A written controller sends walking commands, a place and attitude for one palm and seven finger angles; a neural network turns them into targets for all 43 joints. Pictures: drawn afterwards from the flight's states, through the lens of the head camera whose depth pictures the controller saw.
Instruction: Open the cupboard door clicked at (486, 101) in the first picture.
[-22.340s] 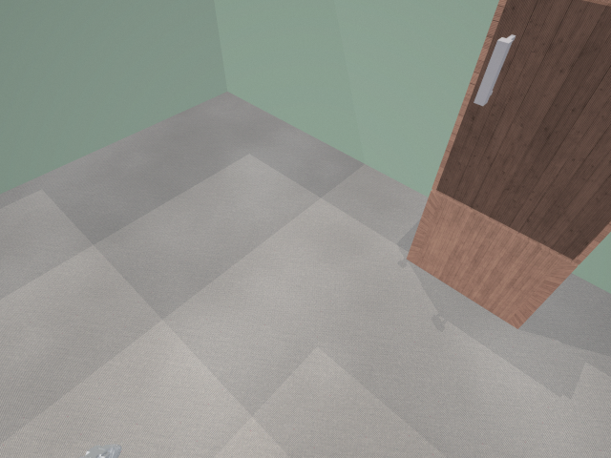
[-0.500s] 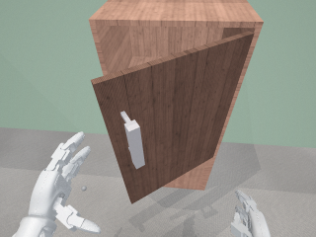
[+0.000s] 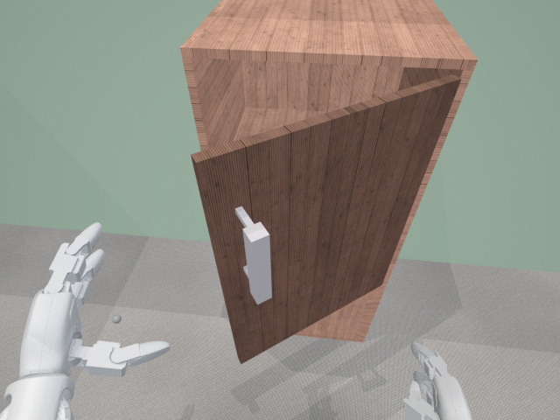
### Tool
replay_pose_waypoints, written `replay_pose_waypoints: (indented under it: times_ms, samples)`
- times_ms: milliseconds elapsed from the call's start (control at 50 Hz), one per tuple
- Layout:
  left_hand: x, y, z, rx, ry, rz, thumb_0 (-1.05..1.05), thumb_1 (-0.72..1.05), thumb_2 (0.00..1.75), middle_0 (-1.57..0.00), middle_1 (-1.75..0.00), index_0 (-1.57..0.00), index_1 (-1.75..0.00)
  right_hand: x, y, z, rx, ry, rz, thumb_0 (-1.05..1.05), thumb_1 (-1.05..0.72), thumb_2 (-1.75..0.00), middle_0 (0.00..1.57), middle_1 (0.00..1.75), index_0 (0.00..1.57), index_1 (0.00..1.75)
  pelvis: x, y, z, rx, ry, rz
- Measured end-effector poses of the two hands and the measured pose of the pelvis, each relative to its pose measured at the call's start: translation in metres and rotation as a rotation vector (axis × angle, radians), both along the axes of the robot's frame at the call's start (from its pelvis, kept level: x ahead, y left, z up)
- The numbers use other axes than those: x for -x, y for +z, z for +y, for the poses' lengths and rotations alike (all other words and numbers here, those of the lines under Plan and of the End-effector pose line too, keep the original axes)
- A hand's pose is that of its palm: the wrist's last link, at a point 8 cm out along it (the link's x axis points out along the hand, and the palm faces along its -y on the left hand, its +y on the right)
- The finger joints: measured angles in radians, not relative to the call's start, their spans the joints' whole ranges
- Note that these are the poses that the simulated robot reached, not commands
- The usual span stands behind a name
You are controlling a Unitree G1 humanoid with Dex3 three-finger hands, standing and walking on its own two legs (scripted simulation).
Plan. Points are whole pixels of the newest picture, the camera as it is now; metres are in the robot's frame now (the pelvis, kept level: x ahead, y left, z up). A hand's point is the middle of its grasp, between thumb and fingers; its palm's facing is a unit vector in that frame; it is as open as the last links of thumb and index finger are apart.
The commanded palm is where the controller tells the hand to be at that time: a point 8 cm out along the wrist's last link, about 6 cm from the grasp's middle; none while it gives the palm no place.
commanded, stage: draw the hand back to the body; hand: left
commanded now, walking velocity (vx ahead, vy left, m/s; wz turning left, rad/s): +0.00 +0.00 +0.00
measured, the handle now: (251, 255) +0.32 +0.09 +0.08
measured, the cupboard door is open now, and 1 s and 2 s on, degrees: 36 36 36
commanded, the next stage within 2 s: step back with the hand held close in 0.84 s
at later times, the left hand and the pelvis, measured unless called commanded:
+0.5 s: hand (83, 273) +0.22 +0.26 +0.16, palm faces +0.44 -0.81 -0.39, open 8.7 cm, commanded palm +0.17 +0.29 +0.17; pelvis +0.02 +0.00 +0.01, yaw -1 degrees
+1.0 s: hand (95, 277) +0.21 +0.24 +0.16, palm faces +0.44 -0.81 -0.39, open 7.4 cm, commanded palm +0.17 +0.28 +0.18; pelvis +0.02 -0.02 +0.01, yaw -1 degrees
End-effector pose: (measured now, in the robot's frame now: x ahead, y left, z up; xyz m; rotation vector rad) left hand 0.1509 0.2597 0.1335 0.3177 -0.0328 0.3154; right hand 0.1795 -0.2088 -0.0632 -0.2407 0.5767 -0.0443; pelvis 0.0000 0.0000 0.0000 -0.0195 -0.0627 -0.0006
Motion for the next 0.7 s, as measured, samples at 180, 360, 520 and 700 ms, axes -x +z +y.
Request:
replay_pose_waypoints:
  times_ms: [180,360,520,700]
  samples:
    - [-0.01,0.015,0.015,-0.072,0.052,-0.022,-0.01,0.11,0.57,-0.18,-0.3,-0.17,-0.3,-0.004,-0.005,-0.005,0.005,-0.018,0.066,0.02,-0.9,-0.9,0.21,0.3,0.2,0.3,-0.011,0.005,0.002,-0.007,-0.011,-0.012]
    - [-0.02,0.03,0.025,-0.115,0.085,-0.056,0.0,0.42,0.7,-0.19,-0.3,-0.19,-0.3,-0.016,-0.004,-0.011,-0.004,-0.038,0.073,0.02,-0.9,-0.9,0.21,0.3,0.2,0.3,-0.021,0.007,0.0,-0.01,-0.022,-0.012]
    - [-0.023,0.044,0.032,-0.148,0.123,-0.099,0.01,0.69,0.82,-0.2,-0.3,-0.2,-0.3,-0.023,-0.004,-0.016,-0.011,-0.039,0.076,0.02,-0.9,-0.9,0.2,0.3,0.2,0.3,-0.024,0.007,-0.004,-0.011,-0.022,-0.013]
    - [-0.023,0.038,0.023,-0.126,0.119,-0.076,0.01,0.85,0.89,-0.2,-0.3,-0.2,-0.3,-0.021,-0.006,-0.023,-0.015,-0.045,0.091,0.02,-0.9,-0.9,0.2,0.3,0.2,0.3,-0.023,0.008,-0.01,-0.012,-0.023,-0.012]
